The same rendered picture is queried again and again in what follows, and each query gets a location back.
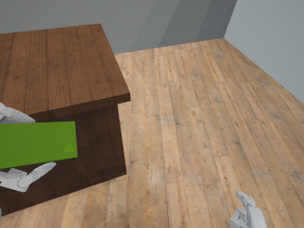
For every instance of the sponge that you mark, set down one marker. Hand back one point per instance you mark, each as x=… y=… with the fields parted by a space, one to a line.
x=23 y=144

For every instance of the table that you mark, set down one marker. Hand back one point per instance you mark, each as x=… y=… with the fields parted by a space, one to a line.
x=67 y=74

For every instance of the robot left hand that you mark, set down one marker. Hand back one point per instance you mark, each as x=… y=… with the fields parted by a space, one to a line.
x=16 y=179

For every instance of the robot right hand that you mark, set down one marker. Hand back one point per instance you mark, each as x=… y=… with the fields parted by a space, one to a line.
x=251 y=218

